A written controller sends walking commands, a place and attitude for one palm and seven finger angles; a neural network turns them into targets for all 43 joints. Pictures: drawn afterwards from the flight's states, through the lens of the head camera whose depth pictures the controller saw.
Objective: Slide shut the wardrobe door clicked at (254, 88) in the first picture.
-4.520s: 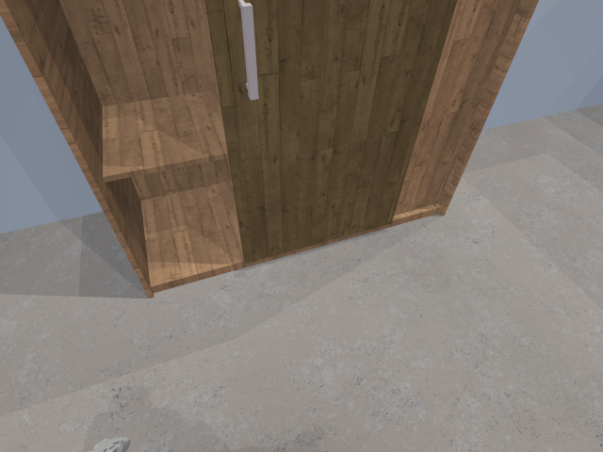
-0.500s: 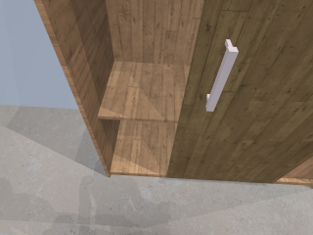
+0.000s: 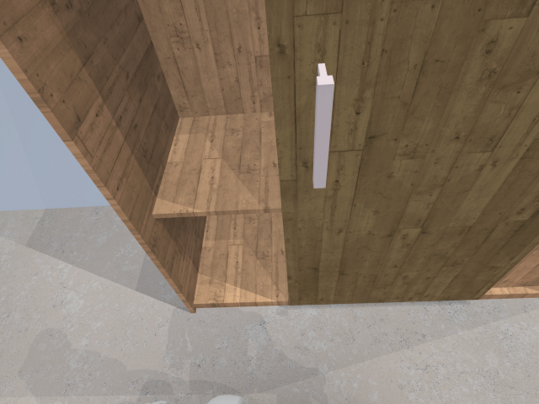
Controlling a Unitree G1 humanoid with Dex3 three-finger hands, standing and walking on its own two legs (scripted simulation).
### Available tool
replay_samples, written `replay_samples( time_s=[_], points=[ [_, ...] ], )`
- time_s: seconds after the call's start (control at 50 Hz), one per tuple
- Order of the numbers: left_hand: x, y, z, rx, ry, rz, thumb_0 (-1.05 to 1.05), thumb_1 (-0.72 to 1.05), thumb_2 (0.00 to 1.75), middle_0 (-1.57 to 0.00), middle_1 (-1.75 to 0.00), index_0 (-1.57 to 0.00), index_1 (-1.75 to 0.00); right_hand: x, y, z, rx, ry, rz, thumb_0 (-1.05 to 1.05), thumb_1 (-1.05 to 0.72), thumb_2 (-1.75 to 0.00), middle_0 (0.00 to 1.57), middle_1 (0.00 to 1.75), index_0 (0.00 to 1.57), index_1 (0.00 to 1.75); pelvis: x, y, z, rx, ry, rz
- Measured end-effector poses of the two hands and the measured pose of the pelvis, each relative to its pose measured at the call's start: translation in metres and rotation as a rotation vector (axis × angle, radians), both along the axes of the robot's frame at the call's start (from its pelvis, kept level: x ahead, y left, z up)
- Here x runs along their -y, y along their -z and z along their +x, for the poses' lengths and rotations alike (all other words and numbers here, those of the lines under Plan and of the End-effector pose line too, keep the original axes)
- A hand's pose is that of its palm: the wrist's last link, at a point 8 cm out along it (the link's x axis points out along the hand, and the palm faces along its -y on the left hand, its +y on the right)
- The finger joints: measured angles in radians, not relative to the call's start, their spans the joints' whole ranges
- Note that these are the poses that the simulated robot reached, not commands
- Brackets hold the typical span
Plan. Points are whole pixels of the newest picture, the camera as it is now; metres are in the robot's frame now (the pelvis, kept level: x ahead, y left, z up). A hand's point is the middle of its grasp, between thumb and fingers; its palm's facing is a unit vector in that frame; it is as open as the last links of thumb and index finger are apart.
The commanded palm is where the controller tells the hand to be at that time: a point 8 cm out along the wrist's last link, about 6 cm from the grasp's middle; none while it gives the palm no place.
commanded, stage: come to a stop and stand still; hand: right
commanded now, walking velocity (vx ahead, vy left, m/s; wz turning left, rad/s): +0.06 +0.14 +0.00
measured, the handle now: (320, 131) +0.51 -0.07 +0.12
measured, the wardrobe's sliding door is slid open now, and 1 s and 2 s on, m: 0.37 0.37 0.37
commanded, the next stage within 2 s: look again from close up in 1.72 s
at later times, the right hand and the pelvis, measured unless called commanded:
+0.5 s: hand out of the picture -0.01 -0.11 -0.17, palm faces +0.02 +0.97 -0.22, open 7.3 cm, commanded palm none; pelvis -0.02 +0.06 +0.00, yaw +0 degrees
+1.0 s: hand out of the picture -0.04 -0.07 -0.18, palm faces +0.09 +0.98 -0.15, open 7.4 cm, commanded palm none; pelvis +0.01 +0.07 +0.00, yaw +0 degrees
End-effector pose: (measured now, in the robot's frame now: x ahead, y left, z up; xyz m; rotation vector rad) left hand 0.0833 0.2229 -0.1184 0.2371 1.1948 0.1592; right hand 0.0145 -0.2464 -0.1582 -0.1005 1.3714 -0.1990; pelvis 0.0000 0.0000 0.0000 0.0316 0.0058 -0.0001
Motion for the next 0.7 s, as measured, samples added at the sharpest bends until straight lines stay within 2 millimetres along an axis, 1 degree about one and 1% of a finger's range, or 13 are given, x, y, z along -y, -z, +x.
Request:
replay_samples(
  time_s=[0.06,0.12,0.2,0.26,0.32,0.36,0.4,0.46,0.54,0.62,0.7],
  points=[
    [-0.002,-0.003,-0.016,-0.012,-0.033,0.004,-0.01,0.92,0.90,-0.21,-0.30,-0.21,-0.30,0.003,-0.004,-0.014,-0.043,-0.014,0.002,0.00,-0.91,-0.90,0.19,0.29,0.19,0.30,0.002,-0.004,-0.002,-0.012,-0.015,-0.002],
    [-0.007,-0.003,-0.037,-0.031,-0.073,0.005,-0.01,0.92,0.90,-0.21,-0.30,-0.21,-0.30,0.003,-0.007,-0.025,-0.081,-0.030,-0.001,0.00,-0.91,-0.90,0.19,0.29,0.19,0.30,0.000,-0.006,-0.005,-0.015,-0.023,-0.004],
    [-0.017,0.003,-0.073,-0.087,-0.120,-0.008,0.00,0.91,0.90,-0.21,-0.30,-0.21,-0.30,-0.005,-0.011,-0.029,-0.093,-0.056,-0.010,0.00,-0.91,-0.90,0.19,0.29,0.19,0.30,-0.007,-0.006,-0.011,-0.010,-0.026,-0.009],
    [-0.027,0.012,-0.103,-0.144,-0.147,-0.032,0.00,0.91,0.90,-0.21,-0.30,-0.21,-0.30,-0.018,-0.014,-0.024,-0.067,-0.073,-0.021,0.00,-0.91,-0.90,0.19,0.29,0.19,0.30,-0.017,-0.005,-0.017,-0.005,-0.022,-0.020],
    [-0.038,0.026,-0.131,-0.200,-0.170,-0.068,0.00,0.91,0.90,-0.21,-0.30,-0.21,-0.30,-0.036,-0.016,-0.020,-0.023,-0.085,-0.039,0.00,-0.91,-0.90,0.19,0.29,0.19,0.30,-0.032,0.001,-0.024,0.003,-0.020,-0.049],
    [-0.044,0.034,-0.147,-0.235,-0.180,-0.093,0.00,0.91,0.90,-0.21,-0.30,-0.20,-0.30,-0.050,-0.018,-0.021,-0.001,-0.086,-0.049,0.00,-0.91,-0.90,0.19,0.29,0.19,0.30,-0.040,0.003,-0.027,0.015,-0.016,-0.050],
    [-0.047,0.038,-0.158,-0.265,-0.176,-0.116,0.00,0.91,0.90,-0.20,-0.30,-0.20,-0.30,-0.064,-0.023,-0.023,0.015,-0.083,-0.046,0.00,-0.91,-0.90,0.19,0.29,0.19,0.30,-0.047,0.001,-0.027,0.020,-0.006,-0.046],
    [-0.049,0.040,-0.167,-0.290,-0.163,-0.140,0.00,0.91,0.90,-0.20,-0.30,-0.20,-0.30,-0.080,-0.024,-0.027,0.023,-0.072,-0.047,0.01,-0.93,-0.90,0.19,0.29,0.20,0.30,-0.058,0.000,-0.025,0.026,-0.007,-0.040],
    [-0.049,0.042,-0.171,-0.303,-0.156,-0.155,0.00,0.91,0.90,-0.20,-0.30,-0.20,-0.30,-0.096,-0.017,-0.036,0.003,-0.056,-0.028,0.01,-0.94,-0.90,0.20,0.29,0.20,0.30,-0.069,0.002,-0.024,0.038,0.001,-0.032],
    [-0.050,0.039,-0.168,-0.315,-0.148,-0.160,0.00,0.91,0.90,-0.20,-0.30,-0.20,-0.30,-0.114,-0.012,-0.048,-0.035,-0.037,0.006,0.01,-0.93,-0.90,0.20,0.29,0.20,0.30,-0.077,0.003,-0.022,0.037,0.003,-0.032],
    [-0.052,0.038,-0.158,-0.319,-0.136,-0.152,0.00,0.91,0.90,-0.20,-0.30,-0.20,-0.30,-0.128,-0.009,-0.059,-0.075,-0.014,0.038,0.01,-0.92,-0.90,0.20,0.29,0.20,0.30,-0.081,0.003,-0.019,0.031,0.006,-0.030]
  ],
)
